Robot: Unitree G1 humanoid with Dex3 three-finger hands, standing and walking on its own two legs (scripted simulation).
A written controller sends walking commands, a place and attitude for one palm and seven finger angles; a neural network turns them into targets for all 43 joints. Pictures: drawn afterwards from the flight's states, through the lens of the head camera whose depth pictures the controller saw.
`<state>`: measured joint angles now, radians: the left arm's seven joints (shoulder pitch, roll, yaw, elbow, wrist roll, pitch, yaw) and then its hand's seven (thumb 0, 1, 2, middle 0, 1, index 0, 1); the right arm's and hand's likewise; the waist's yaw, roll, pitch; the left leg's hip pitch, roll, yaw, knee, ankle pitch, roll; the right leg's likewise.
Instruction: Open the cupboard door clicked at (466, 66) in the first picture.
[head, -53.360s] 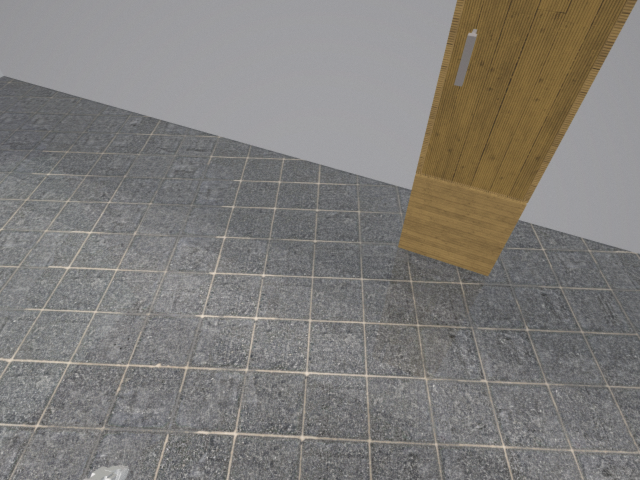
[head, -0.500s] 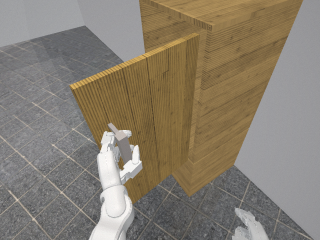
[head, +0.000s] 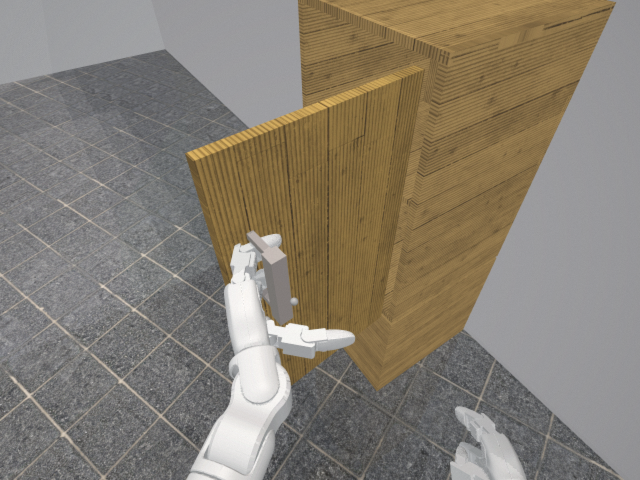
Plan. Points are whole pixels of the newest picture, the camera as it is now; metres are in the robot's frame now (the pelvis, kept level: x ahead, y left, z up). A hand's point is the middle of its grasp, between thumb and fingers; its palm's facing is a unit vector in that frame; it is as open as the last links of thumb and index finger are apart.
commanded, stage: open thumb and fingers to let go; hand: left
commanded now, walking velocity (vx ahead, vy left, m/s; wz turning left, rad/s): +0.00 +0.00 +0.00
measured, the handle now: (269, 278) +0.35 +0.09 +0.09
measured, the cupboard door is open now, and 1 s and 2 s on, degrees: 95 96 96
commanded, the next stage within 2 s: slide the hand sideways off the handle in 0.14 s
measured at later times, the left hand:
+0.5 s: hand (288, 327) +0.27 +0.06 +0.09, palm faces -0.15 -0.99 +0.01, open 16.3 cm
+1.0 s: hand (256, 355) +0.24 +0.09 +0.09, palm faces -0.04 -1.00 -0.01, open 16.3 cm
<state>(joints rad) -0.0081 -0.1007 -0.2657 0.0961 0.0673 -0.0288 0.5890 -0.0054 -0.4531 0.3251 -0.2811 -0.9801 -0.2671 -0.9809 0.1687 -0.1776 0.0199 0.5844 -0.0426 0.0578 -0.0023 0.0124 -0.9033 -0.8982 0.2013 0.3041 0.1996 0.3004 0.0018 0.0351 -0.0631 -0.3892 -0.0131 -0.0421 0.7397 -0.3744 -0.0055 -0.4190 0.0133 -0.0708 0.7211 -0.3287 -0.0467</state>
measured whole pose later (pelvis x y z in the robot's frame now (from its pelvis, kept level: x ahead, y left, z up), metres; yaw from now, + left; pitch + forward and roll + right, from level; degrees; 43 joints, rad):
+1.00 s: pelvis +0.02 +0.00 -0.01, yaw -1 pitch +4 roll +0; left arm 0.44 0.10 -0.17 -0.32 -0.07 -0.13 0.04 -0.01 -0.50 0.30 -0.16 -0.31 -0.15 -0.31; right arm 0.26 -0.22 0.04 0.43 0.00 -0.06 -0.01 0.01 -0.90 -0.90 0.20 0.30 0.20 0.30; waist 0.01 0.04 -0.08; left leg -0.45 -0.01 -0.03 0.83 -0.45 0.00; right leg -0.49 0.01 -0.06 0.82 -0.40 -0.04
